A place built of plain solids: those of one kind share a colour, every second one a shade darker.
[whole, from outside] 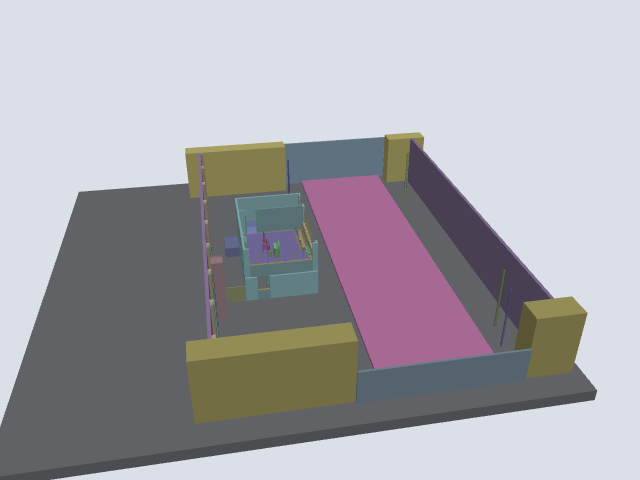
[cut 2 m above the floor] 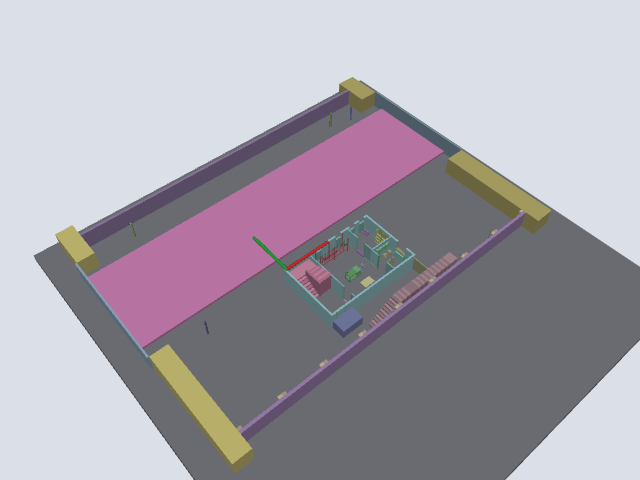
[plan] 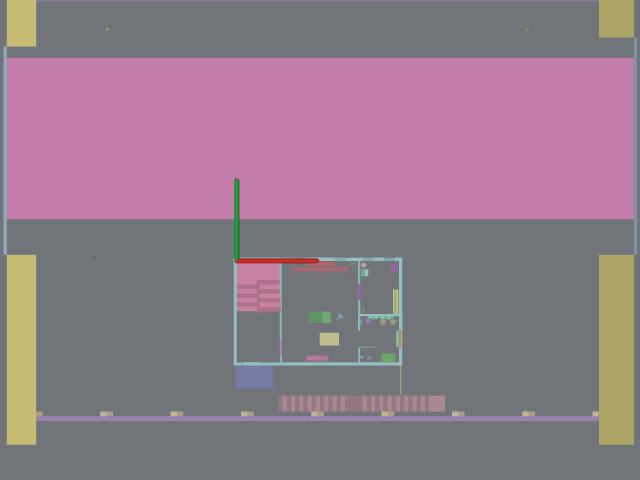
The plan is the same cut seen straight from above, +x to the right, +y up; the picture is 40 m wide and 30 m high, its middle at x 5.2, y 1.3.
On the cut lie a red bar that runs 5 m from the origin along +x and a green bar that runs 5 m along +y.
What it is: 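A mechanical signal box beside a railway in a town; below the locking room, a lamp room and a mess room, above the operating floor with its lever frame behind one band of glass; one dog-leg stair between walls, the front door at its foot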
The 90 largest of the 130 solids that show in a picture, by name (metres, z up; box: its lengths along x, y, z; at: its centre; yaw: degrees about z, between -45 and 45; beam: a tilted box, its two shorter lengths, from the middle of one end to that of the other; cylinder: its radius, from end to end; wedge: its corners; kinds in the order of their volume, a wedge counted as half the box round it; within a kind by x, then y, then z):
{
 "yard_line_abut_1": {"box": [1.85, 11.88, 5.85], "at": [-13.45, -5.56, 2.88]},
 "yard_line_abut_2": {"box": [1.85, 4.61, 5.85], "at": [-13.45, 15.7, 2.88]},
 "yard_line_abut_3": {"box": [2.19, 11.88, 5.85], "at": [23.73, -5.56, 2.88]},
 "yard_line_abut_4": {"box": [2.19, 4.06, 5.85], "at": [23.73, 15.98, 2.88]},
 "yard_line_bed_1": {"box": [39.2, 10.1, 0.6], "at": [5.22, 7.65, 0.0]},
 "yard_line_far_1": {"box": [35.16, 0.3, 5.85], "at": [5.05, 16.37, 2.88]},
 "yard_line_near_1": {"box": [35.16, 0.3, 5.85], "at": [5.05, -9.86, 2.88]},
 "yard_line_step_1": {"box": [0.26, 1.0, 0.94], "at": [3.77, -8.92, 0.42]},
 "yard_line_step_2": {"box": [0.26, 1.0, 1.11], "at": [4.03, -8.92, 0.51]},
 "yard_line_step_3": {"box": [0.26, 1.0, 1.29], "at": [4.29, -8.92, 0.6]},
 "yard_line_step_4": {"box": [0.26, 1.0, 1.47], "at": [4.55, -8.92, 0.68]},
 "yard_line_step_5": {"box": [0.26, 1.0, 1.65], "at": [4.81, -8.92, 0.77]},
 "yard_line_step_6": {"box": [0.26, 1.0, 1.82], "at": [5.07, -8.92, 0.86]},
 "yard_line_step_7": {"box": [0.26, 1.0, 2.0], "at": [5.33, -8.92, 0.95]},
 "yard_line_step_8": {"box": [0.26, 1.0, 2.18], "at": [5.59, -8.92, 1.04]},
 "yard_line_step_9": {"box": [0.26, 1.0, 2.36], "at": [5.85, -8.92, 1.13]},
 "yard_line_step_10": {"box": [0.26, 1.0, 2.53], "at": [6.11, -8.92, 1.22]},
 "yard_line_step_11": {"box": [0.26, 1.0, 2.71], "at": [6.37, -8.92, 1.31]},
 "yard_line_step_12": {"box": [0.26, 1.0, 2.89], "at": [6.63, -8.92, 1.39]},
 "yard_line_step_13": {"box": [1.1, 1.0, 3.06], "at": [7.31, -8.92, 1.48]},
 "yard_line_step_14": {"box": [0.26, 1.0, 3.24], "at": [7.99, -8.92, 1.57]},
 "yard_line_step_15": {"box": [0.26, 1.0, 3.42], "at": [8.25, -8.92, 1.66]},
 "yard_line_step_16": {"box": [0.26, 1.0, 3.6], "at": [8.51, -8.92, 1.75]},
 "yard_line_step_17": {"box": [0.26, 1.0, 3.77], "at": [8.77, -8.92, 1.84]},
 "yard_line_step_18": {"box": [0.26, 1.0, 3.95], "at": [9.03, -8.92, 1.93]},
 "yard_line_step_19": {"box": [0.26, 1.0, 4.13], "at": [9.29, -8.92, 2.01]},
 "yard_line_step_20": {"box": [0.26, 1.0, 4.31], "at": [9.55, -8.92, 2.1]},
 "yard_line_step_21": {"box": [0.26, 1.0, 4.48], "at": [9.81, -8.92, 2.19]},
 "yard_line_step_22": {"box": [0.26, 1.0, 4.66], "at": [10.07, -8.92, 2.28]},
 "yard_line_step_23": {"box": [0.26, 1.0, 4.84], "at": [10.33, -8.92, 2.37]},
 "yard_line_step_24": {"box": [0.26, 1.0, 5.02], "at": [10.59, -8.92, 2.46]},
 "yard_line_step_25": {"box": [0.26, 1.0, 5.19], "at": [10.85, -8.92, 2.55]},
 "yard_line_step_26": {"box": [0.26, 1.0, 5.37], "at": [11.11, -8.92, 2.64]},
 "yard_line_step_27": {"box": [0.26, 1.0, 5.55], "at": [11.37, -8.92, 2.72]},
 "yard_line_step_28": {"box": [0.26, 1.0, 5.73], "at": [11.63, -8.92, 2.81]},
 "yard_line_step_29": {"box": [0.26, 1.0, 5.9], "at": [11.89, -8.92, 2.9]},
 "yard_line_step_30": {"box": [1.0, 1.0, 6.08], "at": [12.52, -8.92, 2.99]},
 "wall_1": {"box": [0.2, 6.75, 2.85], "at": [-0.1, -3.17, 1.38]},
 "wall_2": {"box": [0.2, 6.75, 2.95], "at": [-0.1, -3.17, 4.03]},
 "wall_3": {"box": [2.95, 0.2, 2.85], "at": [1.27, -6.45, 1.38]},
 "wall_4": {"box": [2.95, 0.2, 2.95], "at": [1.27, -6.45, 4.03]},
 "wall_5": {"box": [2.95, 0.2, 2.85], "at": [1.27, 0.1, 1.38]},
 "wall_6": {"box": [0.06, 4.9, 2.85], "at": [2.72, -2.45, 1.38]},
 "wall_7": {"box": [0.06, 4.9, 2.5], "at": [2.78, -2.45, 1.2]},
 "wall_8": {"box": [0.06, 4.71, 2.95], "at": [2.78, -2.35, 4.03]},
 "wall_9": {"box": [4.9, 0.2, 2.5], "at": [5.2, -6.45, 1.2]},
 "wall_10": {"box": [1.81, 0.2, 2.5], "at": [5.2, 0.1, 1.2]},
 "wall_11": {"box": [7.6, 0.2, 2.95], "at": [6.55, -6.45, 4.03]},
 "wall_12": {"box": [0.86, 0.2, 2.5], "at": [7.22, 0.1, 1.2]},
 "wall_13": {"box": [2.5, 0.06, 2.5], "at": [8.9, -3.43, 1.2]},
 "wall_14": {"box": [2.5, 0.06, 2.5], "at": [8.9, -3.37, 1.2]},
 "wall_15": {"box": [0.61, 0.2, 2.5], "at": [8.9, 0.1, 1.2]},
 "wall_16": {"box": [2.7, 0.2, 2.5], "at": [9.0, -6.45, 1.2]},
 "wall_17": {"box": [0.51, 0.2, 2.95], "at": [10.1, 0.1, 4.03]},
 "wall_18": {"box": [0.2, 0.51, 2.95], "at": [10.25, -6.3, 4.03]},
 "wall_19": {"box": [0.2, 1.11, 2.5], "at": [10.25, -6.0, 1.2]},
 "wall_20": {"box": [0.2, 0.91, 2.5], "at": [10.25, -3.85, 1.2]},
 "wall_21": {"box": [0.2, 5.76, 1.2], "at": [10.25, -3.17, 3.15]},
 "wall_22": {"box": [0.2, 3.6, 2.5], "at": [10.25, -1.6, 1.2]},
 "wall_23": {"box": [0.2, 0.51, 2.95], "at": [10.25, -0.05, 4.03]},
 "yard_line_dark_1": {"box": [0.2, 13.02, 5.48], "at": [-14.48, 6.89, 2.69]},
 "yard_line_dark_2": {"box": [0.2, 13.57, 3.09], "at": [24.92, 7.16, 1.5]},
 "stair_1": {"box": [1.3, 0.3, 0.75], "at": [0.6, -2.17, 0.33]},
 "stair_2": {"box": [1.3, 0.3, 0.93], "at": [0.6, -1.89, 0.41]},
 "stair_3": {"box": [1.3, 0.3, 1.1], "at": [0.6, -1.61, 0.5]},
 "stair_4": {"box": [1.3, 0.3, 1.27], "at": [0.6, -1.33, 0.59]},
 "stair_5": {"box": [0.19, 2.06, 3.95], "at": [1.34, -2.23, 1.93]},
 "stair_6": {"box": [2.79, 1.2, 1.45], "at": [1.34, -0.6, 0.68]},
 "stair_7": {"box": [1.3, 0.3, 2.67], "at": [2.09, -3.03, 1.29]},
 "stair_8": {"box": [1.3, 0.3, 2.5], "at": [2.09, -2.75, 1.2]},
 "stair_9": {"box": [1.3, 0.3, 2.33], "at": [2.09, -2.47, 1.11]},
 "stair_10": {"box": [1.3, 0.3, 2.15], "at": [2.09, -2.19, 1.02]},
 "stair_11": {"box": [1.3, 0.3, 1.98], "at": [2.09, -1.91, 0.94]},
 "stair_12": {"box": [1.3, 0.3, 1.8], "at": [2.09, -1.63, 0.85]},
 "stair_13": {"box": [1.3, 0.3, 1.62], "at": [2.09, -1.35, 0.76]},
 "raised_floor_operating_1": {"box": [7.53, 6.48, 0.25], "at": [6.45, -3.17, 2.67]},
 "yard_line_near_pier_1": {"box": [0.4, 0.29, 5.85], "at": [-12.33, -9.56, 2.88]},
 "yard_line_near_pier_2": {"box": [0.4, 0.29, 5.85], "at": [-7.93, -9.56, 2.88]},
 "yard_line_near_pier_3": {"box": [0.4, 0.29, 5.85], "at": [-3.54, -9.56, 2.88]},
 "yard_line_near_pier_4": {"box": [0.4, 0.29, 5.85], "at": [0.86, -9.56, 2.88]},
 "yard_line_near_pier_5": {"box": [0.4, 0.29, 5.85], "at": [5.25, -9.56, 2.88]},
 "yard_line_near_pier_6": {"box": [0.4, 0.29, 5.85], "at": [9.65, -9.56, 2.88]},
 "yard_line_near_pier_7": {"box": [0.4, 0.29, 5.85], "at": [14.04, -9.56, 2.88]},
 "yard_line_near_pier_8": {"box": [0.4, 0.29, 5.85], "at": [18.44, -9.56, 2.88]},
 "yard_line_bunker_1": {"box": [2.32, 1.43, 1.1], "at": [1.1, -7.28, 0.5]},
 "raised_floor_landing_1": {"box": [1.38, 2.65, 0.25], "at": [0.62, -5.09, 2.67]},
 "raised_floor_landing_2": {"box": [1.63, 3.25, 0.25], "at": [2.0, -4.79, 2.67]},
 "lever_frame_1": {"box": [3.46, 0.5, 0.33], "at": [5.2, -0.52, 2.92]},
 "register_desk_1": {"box": [1.03, 0.5, 1.02], "at": [7.35, -3.25, 3.26]},
 "yard_line_fence_1": {"box": [0.1, 1.79, 1.65], "at": [10.25, -7.45, 0.78]}
}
